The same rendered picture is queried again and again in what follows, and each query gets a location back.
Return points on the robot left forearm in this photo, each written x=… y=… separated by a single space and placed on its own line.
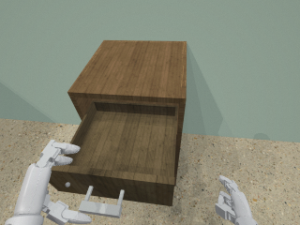
x=25 y=219

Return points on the robot right hand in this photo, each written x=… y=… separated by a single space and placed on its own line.
x=234 y=206

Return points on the cabinet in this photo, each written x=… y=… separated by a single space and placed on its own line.
x=136 y=71

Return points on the handle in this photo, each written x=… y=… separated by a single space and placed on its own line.
x=99 y=208

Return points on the drawer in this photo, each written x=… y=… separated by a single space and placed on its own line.
x=123 y=146

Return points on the robot left hand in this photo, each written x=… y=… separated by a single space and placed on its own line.
x=33 y=197

